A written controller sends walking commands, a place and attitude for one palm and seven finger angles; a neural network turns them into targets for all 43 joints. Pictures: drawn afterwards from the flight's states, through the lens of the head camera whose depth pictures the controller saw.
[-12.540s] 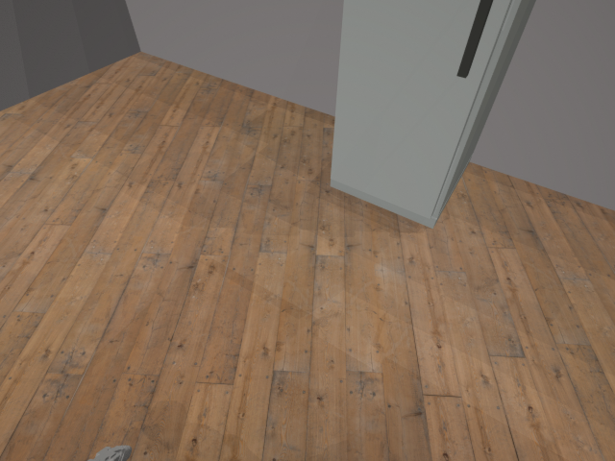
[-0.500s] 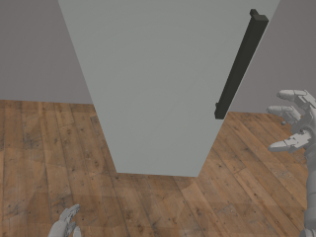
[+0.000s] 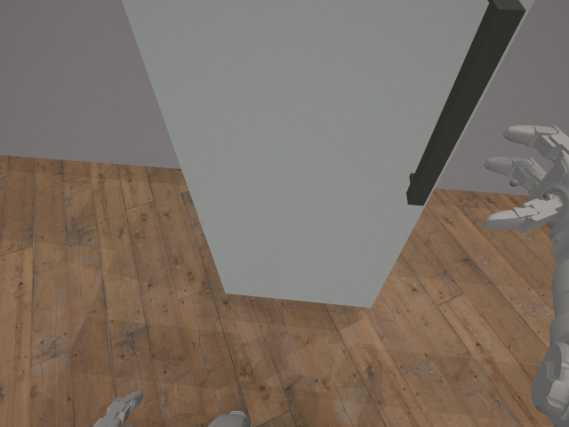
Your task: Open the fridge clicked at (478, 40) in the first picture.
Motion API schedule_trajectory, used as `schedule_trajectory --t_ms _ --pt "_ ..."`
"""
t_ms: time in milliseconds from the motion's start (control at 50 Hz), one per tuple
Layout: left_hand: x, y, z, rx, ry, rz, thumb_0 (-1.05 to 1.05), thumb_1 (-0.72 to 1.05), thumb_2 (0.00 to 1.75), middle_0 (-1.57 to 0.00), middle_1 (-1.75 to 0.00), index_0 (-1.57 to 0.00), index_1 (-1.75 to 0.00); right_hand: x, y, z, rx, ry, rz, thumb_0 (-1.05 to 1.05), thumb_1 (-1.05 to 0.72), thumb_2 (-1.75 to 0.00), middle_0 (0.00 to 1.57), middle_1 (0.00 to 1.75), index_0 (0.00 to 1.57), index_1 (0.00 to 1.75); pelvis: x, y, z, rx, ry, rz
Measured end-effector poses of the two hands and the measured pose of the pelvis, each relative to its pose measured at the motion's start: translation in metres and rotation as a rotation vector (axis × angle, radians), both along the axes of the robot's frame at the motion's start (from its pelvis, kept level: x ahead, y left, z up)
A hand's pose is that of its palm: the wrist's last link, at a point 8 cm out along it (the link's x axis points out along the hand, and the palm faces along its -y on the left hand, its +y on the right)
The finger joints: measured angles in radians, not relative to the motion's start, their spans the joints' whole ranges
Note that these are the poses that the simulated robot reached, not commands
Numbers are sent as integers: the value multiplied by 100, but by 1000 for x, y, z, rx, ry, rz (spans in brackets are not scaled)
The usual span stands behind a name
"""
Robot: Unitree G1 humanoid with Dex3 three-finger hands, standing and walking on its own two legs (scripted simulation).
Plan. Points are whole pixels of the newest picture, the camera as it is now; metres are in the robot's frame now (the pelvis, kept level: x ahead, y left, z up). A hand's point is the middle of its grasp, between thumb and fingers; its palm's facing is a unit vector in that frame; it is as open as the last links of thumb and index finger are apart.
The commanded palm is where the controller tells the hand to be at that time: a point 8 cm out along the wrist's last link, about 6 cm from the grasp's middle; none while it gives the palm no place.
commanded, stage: move the hooked fingers beside the handle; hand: right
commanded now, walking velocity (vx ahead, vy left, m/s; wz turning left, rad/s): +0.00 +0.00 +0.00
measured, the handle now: (446, 118) +0.53 -0.16 +0.15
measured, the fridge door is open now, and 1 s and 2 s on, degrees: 0 0 0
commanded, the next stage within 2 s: feel for the door with the fingertips in 1.42 s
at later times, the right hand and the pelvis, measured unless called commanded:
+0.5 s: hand (498, 154) +0.48 -0.23 +0.14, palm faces -0.04 +1.00 -0.01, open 14.0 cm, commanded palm +0.45 -0.28 +0.12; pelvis +0.01 -0.01 +0.00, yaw +2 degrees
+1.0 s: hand (499, 164) +0.47 -0.23 +0.13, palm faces -0.04 +1.00 +0.01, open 14.0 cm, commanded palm +0.45 -0.28 +0.12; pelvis +0.00 -0.01 -0.01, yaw +0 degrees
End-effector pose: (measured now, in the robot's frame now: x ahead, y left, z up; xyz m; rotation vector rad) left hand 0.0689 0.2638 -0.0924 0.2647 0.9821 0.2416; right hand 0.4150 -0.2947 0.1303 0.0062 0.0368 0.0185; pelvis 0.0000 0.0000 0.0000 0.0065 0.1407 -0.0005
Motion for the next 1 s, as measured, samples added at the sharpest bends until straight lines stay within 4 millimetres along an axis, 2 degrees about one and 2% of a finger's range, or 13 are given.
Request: schedule_trajectory --t_ms 160,260,380,460,580,660,740,880,1000 --pt "-27 2 -5 14 97 36 1 90 90 -20 -30 -20 -30 18 2 5 -1 -57 15 -1 50 -30 30 120 30 120 0 -3 -2 5 28 4" --pt "-40 0 -7 15 143 57 1 90 90 -20 -30 -20 -30 34 8 2 -10 -20 30 -1 50 -30 30 120 30 120 0 -6 -4 8 50 2" --pt "-52 -3 -8 7 183 86 1 90 90 -20 -30 -20 -30 48 12 1 5 -37 19 -1 50 -30 30 120 30 120 3 -8 -5 8 71 16" --pt "-56 -6 -8 -7 194 104 1 90 90 -20 -30 -20 -30 50 12 5 -3 -69 16 -1 50 -30 30 120 30 120 7 -9 -4 8 76 26" --pt "-48 -10 -9 -35 181 102 1 90 90 -20 -30 -20 -30 37 9 1 -5 -43 18 -1 50 -30 30 120 30 120 12 -10 -3 10 65 31" --pt "-34 -10 -8 -36 150 81 1 90 90 -20 -30 -20 -30 26 4 -4 8 -37 -5 -1 50 -30 30 120 30 120 11 -9 -2 10 52 27" --pt "-17 -9 -6 -23 109 48 1 90 90 -20 -30 -20 -30 18 1 0 -9 -63 -13 -1 50 -30 30 120 30 120 8 -8 -2 13 39 14" --pt "0 -6 -3 3 63 7 1 90 90 -20 -30 -20 -30 23 6 4 -5 -43 12 -1 50 -30 30 120 30 120 1 -7 -4 15 38 -7" --pt "-7 -5 -5 6 72 11 1 90 90 -20 -30 -20 -30 31 12 1 5 -38 20 -1 50 -30 30 120 30 120 -2 -6 -6 12 52 -2"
